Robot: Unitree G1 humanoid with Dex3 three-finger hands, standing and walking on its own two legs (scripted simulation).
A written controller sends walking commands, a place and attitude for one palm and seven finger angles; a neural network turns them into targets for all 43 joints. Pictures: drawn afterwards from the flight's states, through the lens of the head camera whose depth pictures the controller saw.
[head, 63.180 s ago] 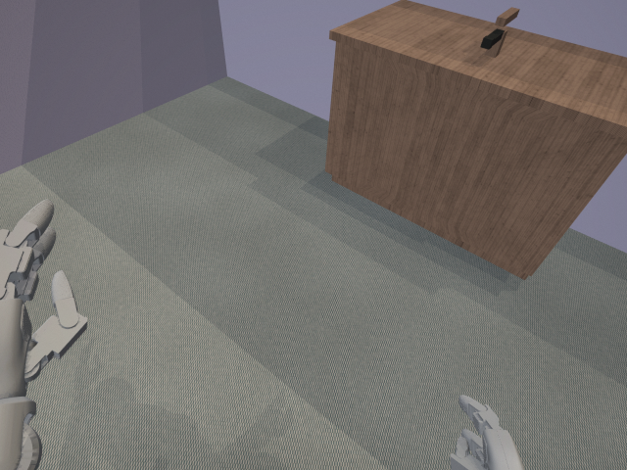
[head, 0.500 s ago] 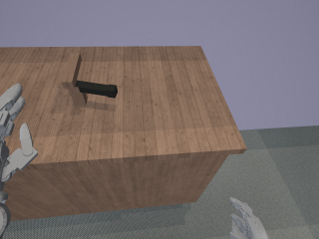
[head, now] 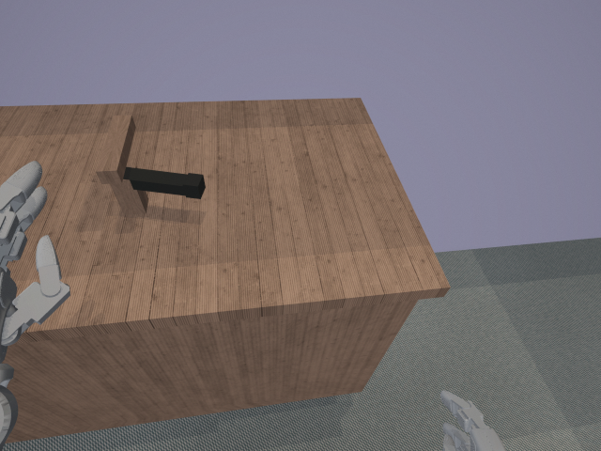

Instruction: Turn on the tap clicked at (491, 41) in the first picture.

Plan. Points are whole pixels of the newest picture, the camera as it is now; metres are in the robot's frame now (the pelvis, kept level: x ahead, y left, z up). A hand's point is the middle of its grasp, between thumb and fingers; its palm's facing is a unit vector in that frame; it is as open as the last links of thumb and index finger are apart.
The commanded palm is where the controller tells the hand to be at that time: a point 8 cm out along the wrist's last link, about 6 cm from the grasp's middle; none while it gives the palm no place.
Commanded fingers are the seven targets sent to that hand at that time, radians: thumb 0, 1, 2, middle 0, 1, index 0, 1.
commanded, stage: shuffle to correct the standing spot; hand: left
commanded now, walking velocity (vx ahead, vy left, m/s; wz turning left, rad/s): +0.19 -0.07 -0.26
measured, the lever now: (194, 186) +0.47 +0.22 +0.06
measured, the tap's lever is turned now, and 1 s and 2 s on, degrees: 75 75 75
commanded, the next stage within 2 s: come to a stop and stand still in 0.10 s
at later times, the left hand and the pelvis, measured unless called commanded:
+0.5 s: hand (102, 235) +0.27 +0.24 +0.18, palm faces +0.31 -0.82 -0.47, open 7.4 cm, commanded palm +0.20 +0.27 +0.19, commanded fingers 0.00 0.90 0.90 -0.20 -0.30 -0.20 -0.30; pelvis +0.05 -0.01 +0.00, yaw +2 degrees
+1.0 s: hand (30, 293) +0.20 +0.27 +0.18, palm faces +0.42 -0.85 -0.32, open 7.5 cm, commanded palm +0.15 +0.30 +0.19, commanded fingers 0.00 0.90 0.90 -0.20 -0.30 -0.20 -0.30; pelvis +0.00 +0.01 +0.01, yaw +2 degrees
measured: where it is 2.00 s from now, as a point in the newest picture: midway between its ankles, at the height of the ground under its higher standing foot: outside the picture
